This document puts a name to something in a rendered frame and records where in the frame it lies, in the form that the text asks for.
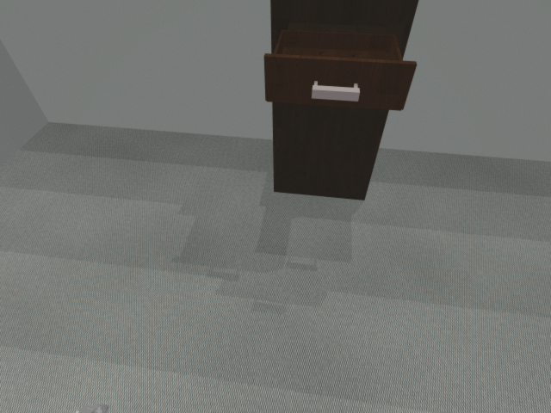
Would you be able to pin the handle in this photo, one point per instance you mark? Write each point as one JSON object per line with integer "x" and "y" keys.
{"x": 335, "y": 93}

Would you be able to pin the drawer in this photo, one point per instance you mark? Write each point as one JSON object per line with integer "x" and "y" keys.
{"x": 373, "y": 61}

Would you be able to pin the cabinet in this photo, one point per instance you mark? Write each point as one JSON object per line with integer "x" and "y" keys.
{"x": 326, "y": 150}

